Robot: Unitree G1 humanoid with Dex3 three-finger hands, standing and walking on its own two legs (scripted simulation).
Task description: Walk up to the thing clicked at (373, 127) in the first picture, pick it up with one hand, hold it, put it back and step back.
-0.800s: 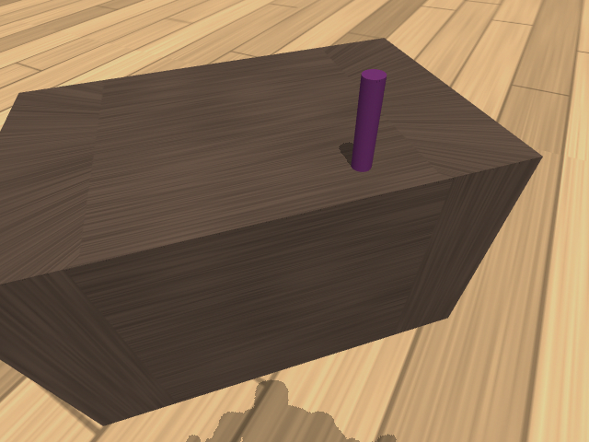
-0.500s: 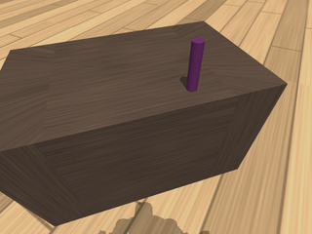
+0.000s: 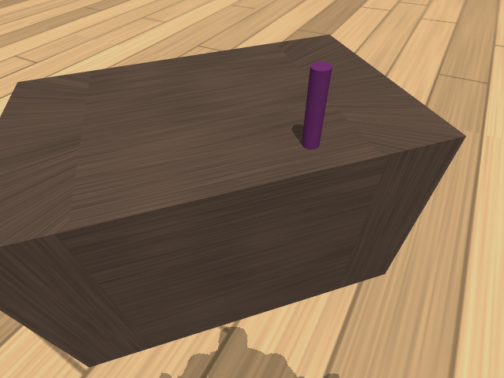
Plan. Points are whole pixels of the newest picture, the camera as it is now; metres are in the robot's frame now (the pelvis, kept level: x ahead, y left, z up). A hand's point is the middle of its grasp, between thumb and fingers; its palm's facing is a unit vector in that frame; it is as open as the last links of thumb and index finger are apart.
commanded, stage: stand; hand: right
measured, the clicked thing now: (315, 109) +0.71 -0.12 +0.07
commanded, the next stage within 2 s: walk up in 0.32 s
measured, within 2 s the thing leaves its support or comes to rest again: neither
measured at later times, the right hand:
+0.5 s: hand out of the picture +0.07 -0.28 -0.16, palm faces -0.08 +0.93 -0.36, open 7.4 cm
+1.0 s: hand (403, 300) +0.33 -0.28 -0.15, palm faces -0.24 +0.87 -0.43, open 7.4 cm
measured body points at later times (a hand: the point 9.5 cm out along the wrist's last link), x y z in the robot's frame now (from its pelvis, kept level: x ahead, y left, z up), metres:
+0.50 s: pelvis +0.02 -0.02 -0.01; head +0.03 -0.01 +0.44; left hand +0.08 +0.31 -0.13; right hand +0.07 -0.33 -0.13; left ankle -0.01 +0.13 -0.75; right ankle +0.02 -0.14 -0.73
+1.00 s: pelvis +0.16 -0.04 -0.04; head +0.18 -0.01 +0.41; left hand +0.10 +0.27 -0.17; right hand +0.34 -0.32 -0.12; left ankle +0.22 +0.08 -0.75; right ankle +0.09 -0.17 -0.69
